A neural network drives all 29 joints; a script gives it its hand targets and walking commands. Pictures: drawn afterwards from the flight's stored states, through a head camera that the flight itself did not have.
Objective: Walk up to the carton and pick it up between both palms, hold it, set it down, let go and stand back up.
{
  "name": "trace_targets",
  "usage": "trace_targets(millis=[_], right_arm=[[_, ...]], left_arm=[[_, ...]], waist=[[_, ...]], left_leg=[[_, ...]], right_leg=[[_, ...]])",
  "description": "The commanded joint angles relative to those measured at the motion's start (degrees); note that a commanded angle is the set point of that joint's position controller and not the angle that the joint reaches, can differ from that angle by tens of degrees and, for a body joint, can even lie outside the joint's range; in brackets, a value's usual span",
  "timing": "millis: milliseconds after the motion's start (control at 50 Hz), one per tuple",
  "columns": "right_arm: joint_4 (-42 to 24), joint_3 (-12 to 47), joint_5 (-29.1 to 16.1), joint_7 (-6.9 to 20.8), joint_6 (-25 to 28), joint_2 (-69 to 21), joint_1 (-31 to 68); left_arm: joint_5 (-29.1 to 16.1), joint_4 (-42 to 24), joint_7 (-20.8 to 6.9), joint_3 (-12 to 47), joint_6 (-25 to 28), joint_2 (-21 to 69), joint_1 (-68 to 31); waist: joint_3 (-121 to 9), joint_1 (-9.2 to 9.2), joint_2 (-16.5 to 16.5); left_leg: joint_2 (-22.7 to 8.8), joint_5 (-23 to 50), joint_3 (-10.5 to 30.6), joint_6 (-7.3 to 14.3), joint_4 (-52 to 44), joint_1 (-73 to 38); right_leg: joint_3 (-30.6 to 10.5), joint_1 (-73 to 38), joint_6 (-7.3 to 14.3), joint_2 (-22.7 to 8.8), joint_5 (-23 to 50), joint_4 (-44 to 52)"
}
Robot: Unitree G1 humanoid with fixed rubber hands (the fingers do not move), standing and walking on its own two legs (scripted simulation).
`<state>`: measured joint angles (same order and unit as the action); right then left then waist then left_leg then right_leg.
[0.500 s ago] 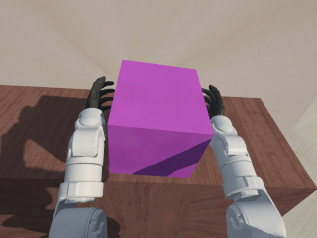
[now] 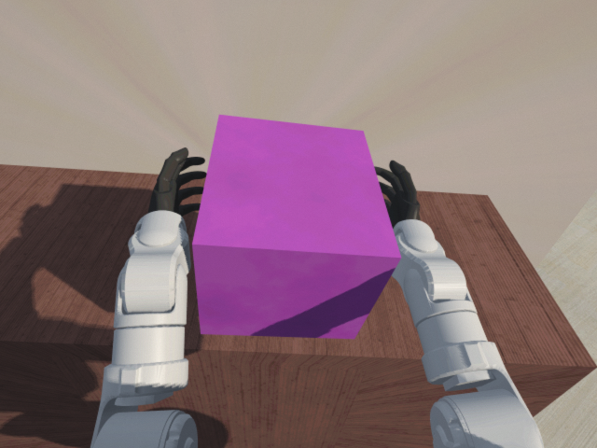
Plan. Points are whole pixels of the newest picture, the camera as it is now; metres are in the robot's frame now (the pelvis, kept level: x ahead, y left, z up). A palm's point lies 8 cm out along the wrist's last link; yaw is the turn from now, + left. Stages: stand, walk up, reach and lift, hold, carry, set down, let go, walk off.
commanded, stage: hold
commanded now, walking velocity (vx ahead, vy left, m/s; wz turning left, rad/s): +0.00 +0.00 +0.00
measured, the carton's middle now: (286, 226) +0.37 +0.00 +0.14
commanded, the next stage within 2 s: none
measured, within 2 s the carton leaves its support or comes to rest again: neither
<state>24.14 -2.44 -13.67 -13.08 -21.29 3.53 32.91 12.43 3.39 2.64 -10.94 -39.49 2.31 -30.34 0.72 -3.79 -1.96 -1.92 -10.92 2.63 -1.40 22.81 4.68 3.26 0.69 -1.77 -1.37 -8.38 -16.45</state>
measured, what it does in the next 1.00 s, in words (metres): stands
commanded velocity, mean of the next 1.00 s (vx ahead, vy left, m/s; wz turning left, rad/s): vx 0.00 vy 0.00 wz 0.00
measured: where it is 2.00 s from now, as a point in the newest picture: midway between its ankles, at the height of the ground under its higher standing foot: outside the picture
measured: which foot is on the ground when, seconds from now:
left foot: down 0.00-1.00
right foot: down 0.00-1.00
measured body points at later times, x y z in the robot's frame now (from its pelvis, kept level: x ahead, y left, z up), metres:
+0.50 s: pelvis -0.01 +0.00 +0.00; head -0.05 +0.02 +0.45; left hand +0.37 +0.14 +0.19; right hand +0.37 -0.16 +0.17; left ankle +0.03 +0.13 -0.75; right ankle +0.01 -0.14 -0.75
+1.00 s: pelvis +0.01 +0.00 +0.00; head -0.03 +0.02 +0.45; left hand +0.37 +0.14 +0.19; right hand +0.37 -0.16 +0.17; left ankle +0.03 +0.13 -0.75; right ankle +0.01 -0.14 -0.75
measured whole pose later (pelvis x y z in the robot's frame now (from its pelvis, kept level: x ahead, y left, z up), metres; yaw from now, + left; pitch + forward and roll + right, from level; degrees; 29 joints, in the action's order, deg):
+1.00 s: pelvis +0.01 +0.00 +0.00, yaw +0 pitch -7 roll -2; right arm 18.8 -2.0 -14.3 -14.0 -22.5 2.8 30.7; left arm 13.0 -2.0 1.5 -11.1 -40.8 2.8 -28.0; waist 1.2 -4.2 -2.2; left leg -2.1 -11.8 2.9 -1.6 22.9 4.3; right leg 3.5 0.2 -1.6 -1.1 -9.3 -16.5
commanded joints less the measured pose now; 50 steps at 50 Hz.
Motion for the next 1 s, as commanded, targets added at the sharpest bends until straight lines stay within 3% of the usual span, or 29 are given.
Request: trace_targets(millis=[0,40,100,120,160,180,220,320,360,420,500,520,580,600,620,660,680,700,720,740,760,800,820,840,860,880,920,960,980], right_arm=[[-25.26,28.77,-5.78,5.71,4.1,-35.12,52.03],[-23.59,28.07,-5.16,6.08,3.53,-34.87,51.68],[-20.99,26.36,-2.9,6.99,3.35,-35.3,52.88],[-23.46,26.68,-3.4,7.26,3.78,-35.48,53.6],[-18.72,25.47,-3.23,7.46,3.55,-35.93,54.99],[-21.96,26.45,-4.24,7.66,4.39,-38.06,55.68],[-21.88,26.6,-4.12,7.89,5.07,-38.06,56.51],[-18.39,24.31,-1.95,7.65,4.51,-36.36,55.87],[-16.75,23.55,-2.1,7.71,4.99,-37.04,56.82],[-16.88,23.92,-1.45,8.15,5.18,-37.56,57.41],[-21.09,25.14,-2.03,7.65,6.4,-38.5,58.71],[-17.93,25.19,-2.89,7.67,5.43,-38.0,56.77],[-16.15,25.14,-3.38,7.2,4.77,-38.49,55.19],[-20.19,26.54,-3.56,6.95,5.38,-38.25,57.23],[-18.72,26.31,-3.88,6.78,4.68,-37.81,55.44],[-20.83,27.13,-3.69,6.12,4.57,-38.41,54.96],[-22.43,27.98,-4.68,6.17,4.82,-38.56,55.83],[-22.98,28.11,-4.8,5.98,4.43,-38.59,54.22],[-24.62,28.79,-5.42,5.81,4.76,-38.5,54.09],[-23.75,28.55,-5.61,5.56,4.48,-38.21,51.95],[-25.49,29.03,-5.85,5.51,4.21,-37.7,52.65],[-29.1,30.91,-6.54,4.87,4.45,-36.65,51.49],[-29.75,30.93,-6.49,4.54,4.17,-36.91,50.17],[-29.98,30.38,-6.73,4.5,3.98,-35.75,50.63],[-27.09,30.01,-6.12,4.36,3.25,-36.51,48.59],[-28.36,29.95,-6.35,4.62,3.33,-35.57,48.75],[-27.79,29.9,-5.77,5.11,3.0,-34.91,47.27],[-27.24,29.21,-6.08,5.14,2.75,-35.18,46.93],[-27.74,29.89,-5.85,5.24,2.65,-34.45,47.01]], left_arm=[[-8.95,-8.66,-8.83,31.8,3.95,35.21,-38.98],[-7.58,-8.57,-9.24,30.01,3.56,34.28,-38.96],[-7.66,-6.76,-9.61,29.26,3.37,33.34,-42.13],[-7.77,-6.82,-9.53,30.25,3.16,34.17,-40.46],[-6.46,-5.8,-9.51,28.0,3.41,33.18,-44.14],[-8.68,-10.48,-9.18,30.87,4.34,33.94,-46.76],[-9.37,-10.1,-8.11,32.64,4.92,36.14,-46.41],[-8.44,-2.49,-8.39,30.13,4.42,35.85,-43.91],[-7.74,-0.54,-8.69,28.75,4.63,36.01,-44.24],[-7.37,0.7,-9.04,26.17,4.87,33.91,-44.43],[-8.97,-2.05,-8.61,29.01,5.87,36.36,-44.47],[-9.12,-5.02,-8.42,28.74,6.2,34.36,-46.62],[-7.4,-3.01,-8.88,27.1,5.21,33.51,-44.16],[-8.28,-3.38,-9.06,27.38,5.23,34.19,-43.72],[-7.46,-3.09,-9.12,26.77,5.11,32.93,-42.32],[-8.81,-5.92,-9.38,28.36,5.51,33.65,-44.22],[-8.44,-6.81,-9.04,28.92,5.33,34.21,-43.37],[-9.02,-9.05,-9.21,30.51,5.59,33.7,-44.27],[-8.48,-8.28,-9.0,30.47,5.08,34.77,-42.15],[-8.82,-10.52,-9.08,32.13,4.97,34.64,-42.48],[-9.21,-11.89,-9.05,31.47,4.86,34.11,-42.83],[-9.84,-12.13,-8.96,32.76,4.34,34.36,-38.82],[-9.95,-14.32,-8.99,33.49,4.37,34.22,-39.78],[-9.58,-13.79,-8.98,33.64,4.07,33.81,-38.95],[-8.32,-14.41,-9.22,31.97,3.93,31.8,-40.25],[-9.06,-15.11,-9.24,33.43,3.64,32.45,-40.19],[-8.79,-13.52,-9.32,33.66,2.93,33.86,-37.64],[-7.83,-15.59,-9.69,32.66,2.61,32.28,-37.78],[-6.65,-11.54,-9.8,30.65,1.85,32.58,-35.09]], waist=[[-26.72,-0.91,2.92],[-25.14,0.61,2.39],[-24.38,0.29,1.61],[-25.88,0.75,2.04],[-23.81,0.88,2.82],[-29.37,0.18,3.39],[-32.62,0.17,5.76],[-26.17,-0.85,3.39],[-25.65,-0.29,4.06],[-25.23,0.89,1.39],[-32.48,0.49,1.78],[-30.99,-0.11,2.09],[-26.95,-0.14,2.48],[-30.04,0.56,0.6],[-27.84,0.56,0.39],[-31.28,-0.52,1.95],[-30.62,0.33,2.72],[-31.22,-0.96,1.9],[-31.11,0.14,3.88],[-31.39,-1.79,5.16],[-32.59,-0.71,3.83],[-34.63,-0.82,3.79],[-34.6,-2.1,4.44],[-32.17,-0.7,4.55],[-30.33,-1.73,3.81],[-30.66,-1.12,5.54],[-27.52,-1.44,3.73],[-27.55,-1.65,5.34],[-25.46,-0.47,4.16]], left_leg=[[5.04,20.82,-1.89,-1.29,-1.2,-9.21],[5.04,16.8,-2.41,-0.76,-2.57,-7.34],[5.06,11.22,-2.92,-0.17,-3.96,-5.03],[5.03,12.57,-3.02,-0.44,-3.95,-5.92],[4.77,9.34,-3.04,-0.01,-4.04,-5.47],[5.11,11.16,-3.09,-0.29,-3.39,-6.59],[4.8,13.73,-2.47,-0.98,-2.58,-8.3],[4.67,8.49,-2.3,0.09,-4.39,-6.85],[4.57,6.18,-2.69,-0.12,-4.8,-5.6],[5.15,3.81,-3.2,1.16,-5.77,-3.4],[4.88,10.5,-2.67,0.53,-4.0,-6.47],[4.94,12.11,-2.3,0.22,-3.31,-6.91],[5.32,11.9,-2.9,0.16,-3.65,-6.46],[5.26,13.08,-2.87,0.35,-3.28,-6.75],[5.3,13.02,-2.98,0.58,-3.7,-5.93],[5.77,13.97,-2.93,-0.04,-2.94,-5.9],[5.82,15.5,-2.8,-0.11,-2.8,-6.14],[5.66,16.45,-2.4,-0.22,-2.28,-6.74],[5.55,19.3,-2.42,-0.76,-1.69,-8.17],[5.21,21.25,-1.48,-1.28,-0.88,-9.43],[5.48,22.07,-1.8,-1.25,-0.37,-9.94],[5.32,25.3,-1.64,-1.52,0.34,-10.35],[5.57,25.82,-1.6,-1.7,0.58,-10.88],[5.38,24.08,-1.58,-1.77,0.08,-9.23],[5.2,22.08,-1.54,-1.43,0.01,-8.93],[4.97,22.25,-1.48,-1.68,-0.07,-9.3],[5.12,23.08,-1.86,-1.95,-1.38,-9.18],[5.13,21.92,-1.96,-2.07,-1.65,-9.59],[4.98,22.58,-2.1,-1.74,-1.78,-9.55]], right_leg=[[0.92,-5.86,-0.72,6.54,14.45,-0.21],[0.63,-5.51,-0.68,5.95,11.52,0.24],[1.03,-5.16,-0.46,5.62,6.48,1.39],[1.0,-5.43,-0.47,5.6,8.29,0.98],[0.81,-4.22,-0.3,5.43,4.6,1.24],[0.53,-5.43,-0.45,5.17,7.29,0.57],[0.48,-3.98,-0.08,5.53,8.66,0.36],[0.99,-2.12,-0.38,5.35,3.17,1.51],[0.55,-2.6,0.08,4.87,1.34,1.66],[0.48,-2.86,-0.41,4.52,0.55,1.77],[0.91,-5.38,-0.62,5.41,6.44,1.26],[0.93,-3.94,-0.82,5.38,7.39,0.71],[0.64,-5.23,-0.85,4.7,7.54,0.78],[0.76,-6.46,-0.8,5.36,9.63,0.48],[0.31,-6.81,-1.34,5.05,10.31,1.19],[0.71,-9.19,-1.44,4.94,12.91,0.04],[0.55,-8.19,-1.23,5.12,12.44,-0.02],[0.76,-8.84,-1.53,5.2,14.51,-0.13],[0.64,-7.93,-1.22,5.73,15.36,-0.55],[0.65,-8.25,-0.8,5.34,16.53,-0.74],[0.71,-7.94,-1.12,5.43,17.56,-0.94],[1.04,-9.55,-1.43,6.31,21.82,-1.5],[0.51,-9.63,-1.47,5.97,23.25,-1.65],[0.41,-8.4,-1.19,5.87,19.73,-1.08],[0.94,-8.11,-1.41,5.85,18.67,-1.24],[0.97,-7.06,-1.1,5.92,16.8,-1.38],[1.38,-6.76,-0.97,6.16,16.38,-0.33],[1.15,-7.61,-0.92,6.09,16.65,-0.47],[0.76,-7.28,-0.82,5.87,17.09,-0.05]])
